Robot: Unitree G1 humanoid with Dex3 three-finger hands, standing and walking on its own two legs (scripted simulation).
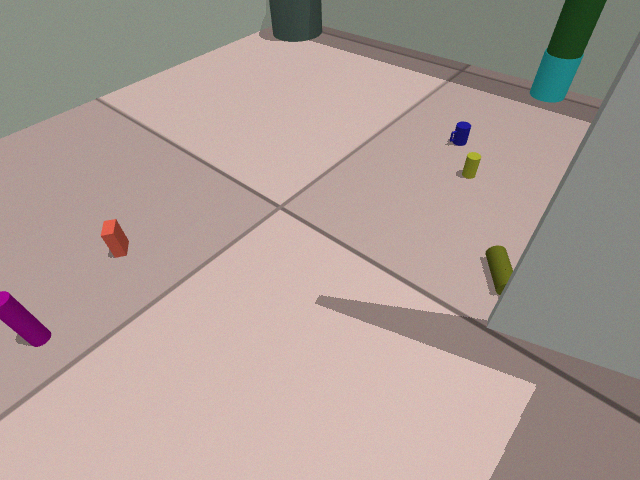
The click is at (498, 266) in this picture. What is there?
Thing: lying bottle
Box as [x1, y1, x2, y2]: [485, 246, 512, 294]
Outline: 492,246 488,248 485,253 496,292 500,294 512,269 504,247
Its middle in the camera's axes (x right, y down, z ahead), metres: +0.71 +0.13 +1.50
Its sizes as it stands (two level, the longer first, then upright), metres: 0.232 0.079 0.079
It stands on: the floor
